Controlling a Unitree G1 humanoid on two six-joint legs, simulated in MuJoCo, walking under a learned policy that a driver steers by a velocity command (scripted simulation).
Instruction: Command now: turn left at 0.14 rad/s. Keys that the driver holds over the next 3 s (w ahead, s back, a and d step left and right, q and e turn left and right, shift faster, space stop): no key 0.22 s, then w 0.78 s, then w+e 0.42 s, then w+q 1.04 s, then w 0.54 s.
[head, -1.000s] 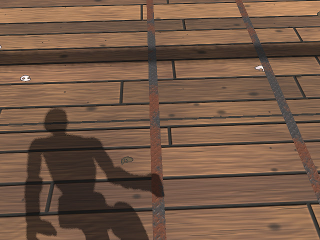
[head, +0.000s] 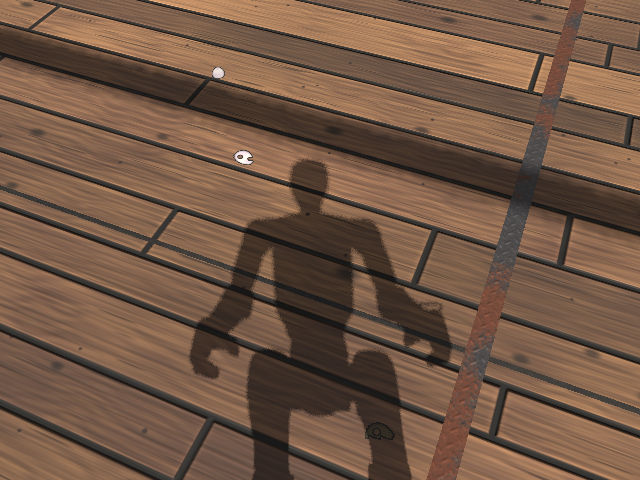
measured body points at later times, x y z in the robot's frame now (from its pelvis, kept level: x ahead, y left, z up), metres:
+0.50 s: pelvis +0.07 -0.02 -0.01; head +0.08 -0.04 +0.44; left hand +0.17 +0.27 -0.11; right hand +0.13 -0.29 -0.14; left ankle -0.01 +0.12 -0.73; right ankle +0.09 -0.11 -0.74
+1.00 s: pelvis +0.32 +0.01 -0.02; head +0.36 +0.00 +0.43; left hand +0.26 +0.28 -0.15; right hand +0.57 -0.21 -0.09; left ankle +0.45 +0.10 -0.74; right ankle +0.09 -0.11 -0.71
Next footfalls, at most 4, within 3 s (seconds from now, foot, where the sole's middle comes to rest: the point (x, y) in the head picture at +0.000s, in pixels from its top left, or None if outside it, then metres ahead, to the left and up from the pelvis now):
0.98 left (292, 467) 0.49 0.11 -0.77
1.52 right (422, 351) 0.76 -0.18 -0.77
2.06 left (337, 239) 1.09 0.02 -0.77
2.54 right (386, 158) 1.41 -0.12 -0.77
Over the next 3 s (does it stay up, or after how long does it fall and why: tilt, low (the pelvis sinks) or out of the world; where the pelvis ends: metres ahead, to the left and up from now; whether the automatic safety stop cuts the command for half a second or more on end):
stays up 1.44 0.04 0.00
